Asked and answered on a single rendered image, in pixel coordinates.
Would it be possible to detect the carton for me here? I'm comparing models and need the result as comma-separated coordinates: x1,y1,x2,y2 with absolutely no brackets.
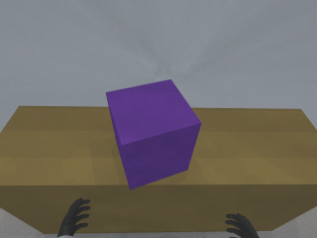
105,79,202,190

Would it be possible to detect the robot left hand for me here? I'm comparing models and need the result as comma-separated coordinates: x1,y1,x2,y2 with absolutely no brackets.
56,197,91,238

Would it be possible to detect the robot right hand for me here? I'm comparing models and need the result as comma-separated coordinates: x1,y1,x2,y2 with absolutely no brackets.
225,213,260,238

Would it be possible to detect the pedestal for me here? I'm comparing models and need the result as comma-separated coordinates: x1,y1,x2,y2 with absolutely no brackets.
0,105,317,234

